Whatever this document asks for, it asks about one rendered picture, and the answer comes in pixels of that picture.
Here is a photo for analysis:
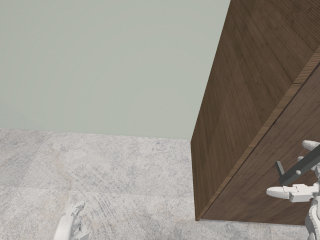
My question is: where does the handle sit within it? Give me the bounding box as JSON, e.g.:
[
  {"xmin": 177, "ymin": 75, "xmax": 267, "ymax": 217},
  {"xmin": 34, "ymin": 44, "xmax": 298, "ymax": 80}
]
[{"xmin": 275, "ymin": 144, "xmax": 320, "ymax": 186}]

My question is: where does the wardrobe door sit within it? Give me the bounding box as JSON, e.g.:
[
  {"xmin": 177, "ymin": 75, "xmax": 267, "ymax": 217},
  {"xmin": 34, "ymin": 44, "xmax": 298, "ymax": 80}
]
[{"xmin": 201, "ymin": 62, "xmax": 320, "ymax": 226}]

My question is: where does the robot right forearm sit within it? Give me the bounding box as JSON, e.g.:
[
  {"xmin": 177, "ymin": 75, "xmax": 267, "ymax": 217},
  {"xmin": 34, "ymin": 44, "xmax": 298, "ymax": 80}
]
[{"xmin": 305, "ymin": 196, "xmax": 320, "ymax": 240}]

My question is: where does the right robot hand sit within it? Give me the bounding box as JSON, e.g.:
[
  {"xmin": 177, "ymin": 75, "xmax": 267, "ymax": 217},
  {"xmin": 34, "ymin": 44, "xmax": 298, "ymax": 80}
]
[{"xmin": 266, "ymin": 140, "xmax": 320, "ymax": 202}]

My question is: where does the left robot hand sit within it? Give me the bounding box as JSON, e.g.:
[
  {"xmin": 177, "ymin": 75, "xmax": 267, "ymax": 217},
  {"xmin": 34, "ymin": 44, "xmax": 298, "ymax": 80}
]
[{"xmin": 52, "ymin": 201, "xmax": 90, "ymax": 240}]

